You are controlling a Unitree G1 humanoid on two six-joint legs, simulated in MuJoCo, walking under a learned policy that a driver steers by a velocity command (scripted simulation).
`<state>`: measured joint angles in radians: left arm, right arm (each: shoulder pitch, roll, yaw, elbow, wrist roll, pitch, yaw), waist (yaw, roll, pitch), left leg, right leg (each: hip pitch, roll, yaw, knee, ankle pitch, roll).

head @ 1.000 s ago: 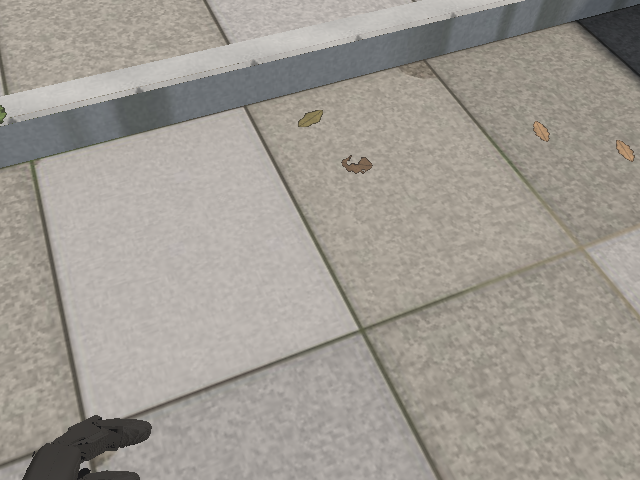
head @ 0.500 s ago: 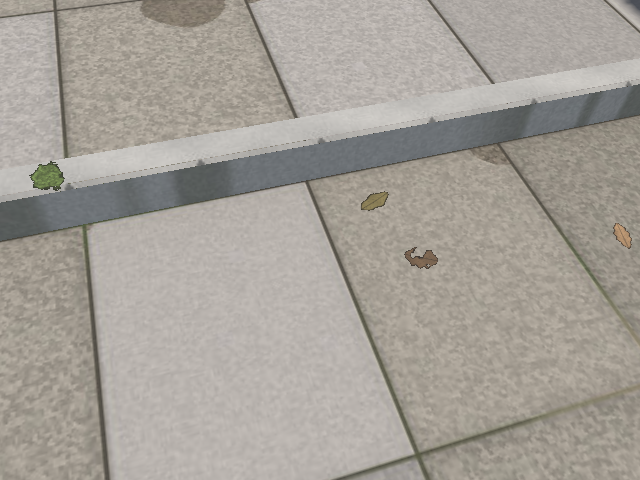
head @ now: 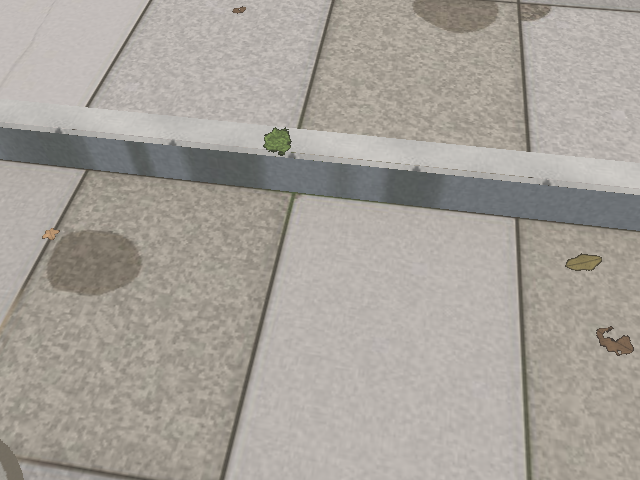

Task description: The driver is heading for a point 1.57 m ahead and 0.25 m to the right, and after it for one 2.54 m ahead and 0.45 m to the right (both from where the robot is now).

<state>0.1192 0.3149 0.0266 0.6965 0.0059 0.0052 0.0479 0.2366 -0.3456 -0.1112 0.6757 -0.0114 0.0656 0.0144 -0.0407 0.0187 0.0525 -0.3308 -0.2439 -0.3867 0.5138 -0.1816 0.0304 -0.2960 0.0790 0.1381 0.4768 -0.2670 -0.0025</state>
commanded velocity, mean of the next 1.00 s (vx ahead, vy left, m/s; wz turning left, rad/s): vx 0.13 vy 0.00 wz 0.23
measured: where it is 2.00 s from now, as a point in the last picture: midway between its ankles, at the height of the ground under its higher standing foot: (376, 319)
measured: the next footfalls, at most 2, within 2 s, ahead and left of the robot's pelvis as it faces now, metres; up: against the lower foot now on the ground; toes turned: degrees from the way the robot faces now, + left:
left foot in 0.42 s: +0.03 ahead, +0.10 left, +0.00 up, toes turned +13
right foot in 0.68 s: +0.06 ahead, -0.12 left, +0.00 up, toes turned +15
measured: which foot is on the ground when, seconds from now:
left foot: down 0.00-0.00, up 0.02-0.40, down 0.42-1.00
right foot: down 0.00-0.42, up 0.44-0.66, down 0.68-0.98, up 1.00-1.00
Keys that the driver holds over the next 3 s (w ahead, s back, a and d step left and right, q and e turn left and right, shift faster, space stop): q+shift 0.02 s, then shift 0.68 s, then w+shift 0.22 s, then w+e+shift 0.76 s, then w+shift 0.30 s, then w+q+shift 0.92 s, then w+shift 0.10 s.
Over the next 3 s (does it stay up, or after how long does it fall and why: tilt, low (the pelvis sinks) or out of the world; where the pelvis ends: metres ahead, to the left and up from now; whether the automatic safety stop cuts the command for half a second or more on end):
stays up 1.68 -0.47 0.12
